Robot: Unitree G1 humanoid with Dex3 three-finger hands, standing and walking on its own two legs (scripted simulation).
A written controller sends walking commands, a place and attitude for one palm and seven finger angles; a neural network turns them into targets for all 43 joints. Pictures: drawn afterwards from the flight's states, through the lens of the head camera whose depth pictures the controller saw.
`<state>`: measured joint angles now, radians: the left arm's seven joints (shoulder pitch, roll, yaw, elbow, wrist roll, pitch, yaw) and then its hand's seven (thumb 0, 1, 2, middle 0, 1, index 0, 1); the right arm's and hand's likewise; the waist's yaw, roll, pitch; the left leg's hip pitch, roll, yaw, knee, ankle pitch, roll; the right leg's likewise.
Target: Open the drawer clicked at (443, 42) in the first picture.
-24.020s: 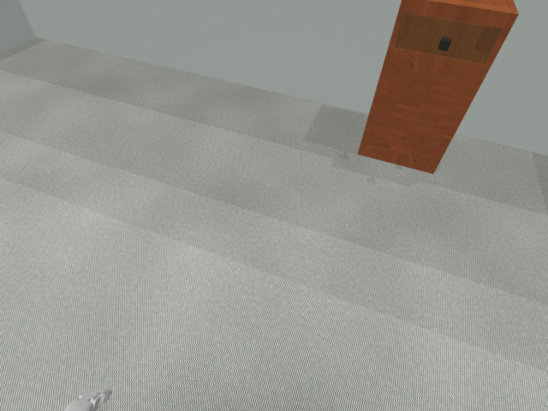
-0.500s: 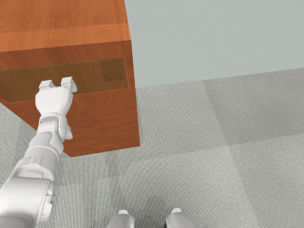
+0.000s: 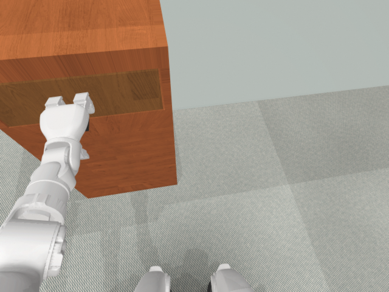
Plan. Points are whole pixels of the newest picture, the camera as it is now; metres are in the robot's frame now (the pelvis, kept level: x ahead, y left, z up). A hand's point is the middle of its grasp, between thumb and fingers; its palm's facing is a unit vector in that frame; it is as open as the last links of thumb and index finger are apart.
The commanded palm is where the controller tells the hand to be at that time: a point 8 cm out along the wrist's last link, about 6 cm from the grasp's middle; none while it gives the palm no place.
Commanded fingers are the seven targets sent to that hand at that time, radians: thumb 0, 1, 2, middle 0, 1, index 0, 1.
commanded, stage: close the thumb around the handle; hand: left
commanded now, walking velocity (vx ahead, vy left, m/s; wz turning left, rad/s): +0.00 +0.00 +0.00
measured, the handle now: (77, 113) +0.50 +0.26 +0.00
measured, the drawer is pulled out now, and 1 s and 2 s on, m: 0.00 0.03 0.17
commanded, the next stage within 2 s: pull the drawer open in 0.42 s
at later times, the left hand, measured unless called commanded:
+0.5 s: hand (77, 135) +0.46 +0.26 -0.02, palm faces -0.04 -0.04 -1.00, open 7.5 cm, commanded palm +0.44 +0.25 +0.04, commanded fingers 0.00 0.90 0.90 -0.40 -1.35 -0.40 -1.35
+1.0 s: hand (77, 149) +0.42 +0.25 -0.02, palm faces -0.04 -0.06 -1.00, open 7.5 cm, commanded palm +0.38 +0.24 +0.04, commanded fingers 0.00 0.90 0.90 -0.40 -1.35 -0.40 -1.35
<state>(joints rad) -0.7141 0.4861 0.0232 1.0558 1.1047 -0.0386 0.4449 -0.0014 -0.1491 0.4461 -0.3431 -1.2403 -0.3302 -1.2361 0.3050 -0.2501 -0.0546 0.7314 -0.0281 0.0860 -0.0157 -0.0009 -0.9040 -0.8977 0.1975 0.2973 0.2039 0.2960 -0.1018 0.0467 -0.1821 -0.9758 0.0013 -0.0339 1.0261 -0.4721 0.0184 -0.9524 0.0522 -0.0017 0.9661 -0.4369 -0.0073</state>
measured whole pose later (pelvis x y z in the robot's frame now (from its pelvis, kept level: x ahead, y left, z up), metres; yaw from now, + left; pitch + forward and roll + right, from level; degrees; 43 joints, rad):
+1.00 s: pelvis +0.02 +0.01 +0.02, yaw -1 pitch +21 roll -2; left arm -0.42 0.39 0.01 0.80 1.07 0.02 0.46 0.03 0.52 0.73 -0.42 -1.35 -0.24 -1.35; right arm 0.30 -0.23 -0.07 0.70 -0.02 0.12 0.00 0.00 -0.90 -0.90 0.20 0.30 0.20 0.30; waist -0.06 0.05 -0.19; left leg -0.83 0.01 -0.01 0.94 -0.48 0.03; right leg -0.81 0.06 0.03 0.87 -0.43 0.00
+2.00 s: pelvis +0.01 -0.01 +0.02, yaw +1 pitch +14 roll -1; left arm 0.04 0.30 -0.09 0.41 1.08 0.10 0.51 0.04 0.54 0.72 -0.42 -1.35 -0.25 -1.35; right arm 0.17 -0.23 -0.04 0.65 -0.02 0.07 -0.03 0.01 -0.90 -0.90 0.20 0.30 0.20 0.30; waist 0.00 0.04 -0.17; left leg -0.69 0.00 -0.02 0.91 -0.47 0.01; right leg -0.69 0.04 0.01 0.89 -0.45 -0.02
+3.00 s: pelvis +0.02 -0.02 +0.01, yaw +0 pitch +13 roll +0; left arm 0.52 0.28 -0.10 0.01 1.08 0.07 0.54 0.08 0.57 0.67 -0.42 -1.35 -0.26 -1.35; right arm 0.12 -0.22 -0.02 0.55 -0.05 0.08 0.02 0.01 -0.90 -0.90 0.20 0.30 0.20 0.30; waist 0.04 0.03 -0.17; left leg -0.70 0.00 -0.01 0.98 -0.52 -0.01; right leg -0.71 0.05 0.02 0.99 -0.51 -0.04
